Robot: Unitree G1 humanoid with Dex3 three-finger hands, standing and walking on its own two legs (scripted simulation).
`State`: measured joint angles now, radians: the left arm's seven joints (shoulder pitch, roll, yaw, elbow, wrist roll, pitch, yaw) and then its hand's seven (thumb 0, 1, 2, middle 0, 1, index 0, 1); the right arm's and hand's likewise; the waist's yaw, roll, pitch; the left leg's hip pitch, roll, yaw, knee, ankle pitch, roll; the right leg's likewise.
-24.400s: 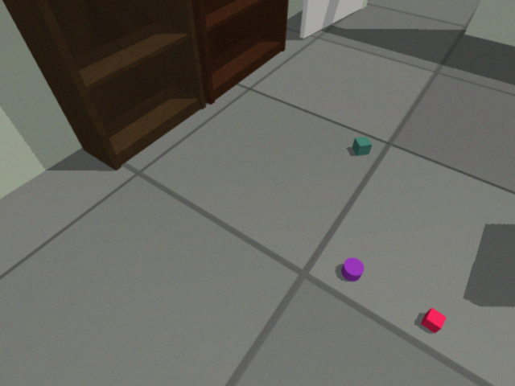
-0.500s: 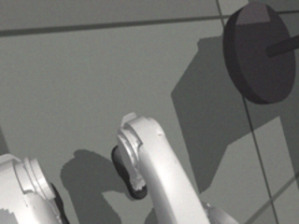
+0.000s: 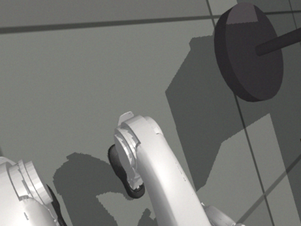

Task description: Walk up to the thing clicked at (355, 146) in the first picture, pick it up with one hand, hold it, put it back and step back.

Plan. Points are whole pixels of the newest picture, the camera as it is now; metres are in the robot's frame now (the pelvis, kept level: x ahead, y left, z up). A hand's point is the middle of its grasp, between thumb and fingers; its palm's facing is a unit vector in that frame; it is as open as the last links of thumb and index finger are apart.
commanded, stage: rest palm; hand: left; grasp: from above
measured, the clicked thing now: out of the picture +0.45 +0.37 -0.28
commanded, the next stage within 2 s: close in 0.54 s
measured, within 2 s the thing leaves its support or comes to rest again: neither
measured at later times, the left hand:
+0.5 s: hand out of the picture +0.44 +0.35 -0.25, palm faces -0.22 -0.38 -0.90, open 14.4 cm
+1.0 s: hand out of the picture +0.45 +0.36 -0.24, palm faces -0.20 -0.38 -0.90, open 14.0 cm
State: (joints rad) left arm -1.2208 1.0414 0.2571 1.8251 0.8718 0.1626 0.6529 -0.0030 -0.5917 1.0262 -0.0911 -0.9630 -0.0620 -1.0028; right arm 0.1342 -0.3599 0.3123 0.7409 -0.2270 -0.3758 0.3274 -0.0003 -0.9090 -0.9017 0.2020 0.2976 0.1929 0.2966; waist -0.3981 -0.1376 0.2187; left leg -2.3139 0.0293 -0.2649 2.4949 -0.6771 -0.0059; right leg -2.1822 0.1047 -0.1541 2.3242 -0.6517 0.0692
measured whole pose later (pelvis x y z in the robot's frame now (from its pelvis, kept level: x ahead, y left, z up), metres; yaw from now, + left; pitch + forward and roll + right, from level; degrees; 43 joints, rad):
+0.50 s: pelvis +0.00 +0.00 +0.01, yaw -1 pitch +26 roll -16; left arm -1.23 1.08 0.28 1.83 0.85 0.20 0.69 0.00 -0.59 1.05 -0.10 -0.98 -0.06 -1.03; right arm 0.15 -0.39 0.35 0.69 -0.23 -0.37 0.35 0.01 -0.92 -0.90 0.20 0.30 0.19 0.30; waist -0.43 -0.16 0.25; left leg -2.30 0.04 -0.29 2.48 -0.69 0.00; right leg -2.16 0.11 -0.17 2.29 -0.65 0.08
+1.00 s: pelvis +0.00 +0.00 +0.01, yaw -2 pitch +26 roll -16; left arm -1.26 1.11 0.24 1.81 0.84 0.22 0.66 0.00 -0.52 1.00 -0.11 -1.00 -0.10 -1.02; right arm 0.14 -0.38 0.36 0.68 -0.22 -0.37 0.33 0.00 -0.92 -0.90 0.20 0.30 0.19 0.30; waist -0.43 -0.16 0.25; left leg -2.30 0.04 -0.29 2.48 -0.68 0.00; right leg -2.15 0.11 -0.18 2.28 -0.64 0.08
